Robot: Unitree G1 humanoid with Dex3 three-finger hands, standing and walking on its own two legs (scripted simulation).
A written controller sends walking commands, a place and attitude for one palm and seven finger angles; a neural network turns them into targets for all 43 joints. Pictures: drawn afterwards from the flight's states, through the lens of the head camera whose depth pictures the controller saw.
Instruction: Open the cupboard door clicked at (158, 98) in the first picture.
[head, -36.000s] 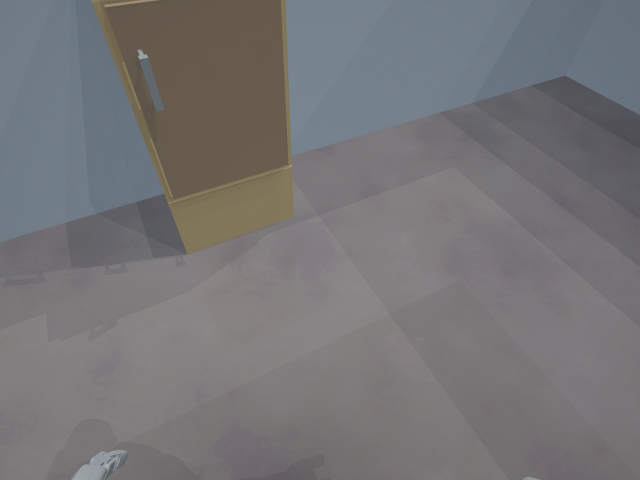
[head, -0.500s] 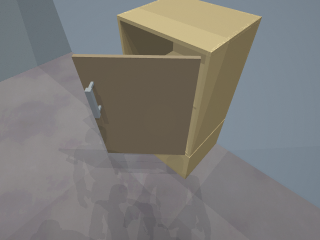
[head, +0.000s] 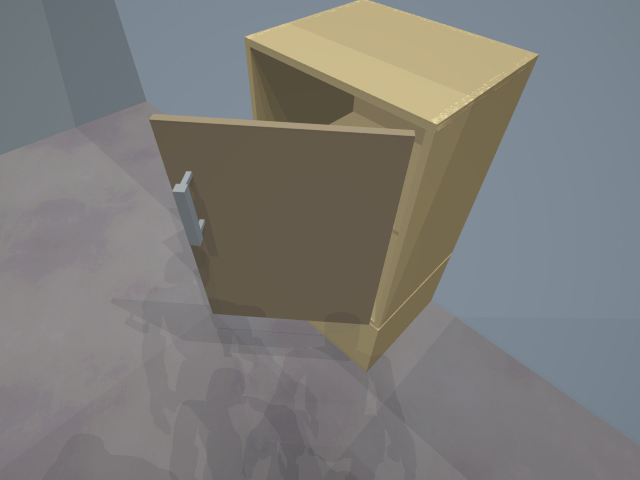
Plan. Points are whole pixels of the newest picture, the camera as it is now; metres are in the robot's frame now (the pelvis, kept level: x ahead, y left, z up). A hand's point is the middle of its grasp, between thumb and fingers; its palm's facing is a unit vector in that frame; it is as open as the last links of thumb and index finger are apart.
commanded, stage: look again from close up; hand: left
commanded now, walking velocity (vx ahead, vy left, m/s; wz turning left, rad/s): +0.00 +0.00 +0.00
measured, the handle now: (192, 209) +0.57 +0.28 -0.03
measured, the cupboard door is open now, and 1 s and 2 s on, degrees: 40 40 40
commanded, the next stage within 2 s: shuffle to correct the standing spot in 0.24 s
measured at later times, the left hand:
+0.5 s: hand out of the picture +0.02 +0.20 -0.18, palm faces +0.04 -0.98 -0.21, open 7.4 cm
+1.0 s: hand out of the picture +0.07 +0.28 -0.18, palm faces +0.07 -0.98 -0.18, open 7.4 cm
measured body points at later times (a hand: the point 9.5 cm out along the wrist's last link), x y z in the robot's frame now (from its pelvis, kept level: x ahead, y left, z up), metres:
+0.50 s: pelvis +0.01 +0.02 +0.00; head +0.02 +0.02 +0.45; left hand +0.01 +0.25 -0.16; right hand +0.02 -0.21 -0.16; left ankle +0.00 +0.12 -0.74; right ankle -0.03 -0.08 -0.74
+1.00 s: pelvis +0.03 +0.09 +0.00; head +0.06 +0.12 +0.45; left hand +0.06 +0.33 -0.17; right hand +0.03 -0.12 -0.14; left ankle +0.01 +0.13 -0.74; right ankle +0.01 -0.06 -0.67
